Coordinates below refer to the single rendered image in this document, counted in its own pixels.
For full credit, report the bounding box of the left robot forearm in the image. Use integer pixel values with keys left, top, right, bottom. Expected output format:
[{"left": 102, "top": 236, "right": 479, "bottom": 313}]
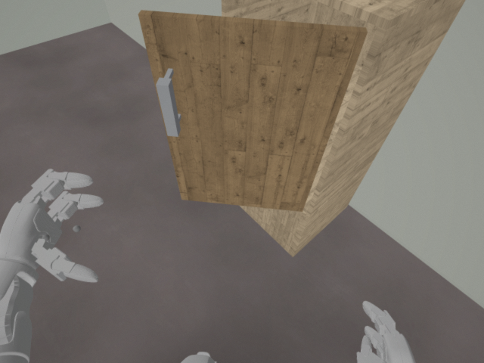
[{"left": 0, "top": 259, "right": 39, "bottom": 363}]

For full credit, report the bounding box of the left robot hand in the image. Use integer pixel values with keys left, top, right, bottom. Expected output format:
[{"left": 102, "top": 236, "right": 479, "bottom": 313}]
[{"left": 0, "top": 169, "right": 104, "bottom": 282}]

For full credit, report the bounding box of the cupboard door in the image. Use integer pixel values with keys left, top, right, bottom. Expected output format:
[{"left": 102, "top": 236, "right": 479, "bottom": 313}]
[{"left": 138, "top": 10, "right": 368, "bottom": 212}]

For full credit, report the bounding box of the right robot hand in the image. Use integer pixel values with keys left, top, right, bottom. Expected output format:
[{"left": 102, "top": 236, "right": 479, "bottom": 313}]
[{"left": 357, "top": 301, "right": 416, "bottom": 363}]

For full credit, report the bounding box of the handle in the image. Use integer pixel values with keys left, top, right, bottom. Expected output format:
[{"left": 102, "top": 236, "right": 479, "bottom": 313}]
[{"left": 156, "top": 69, "right": 181, "bottom": 137}]

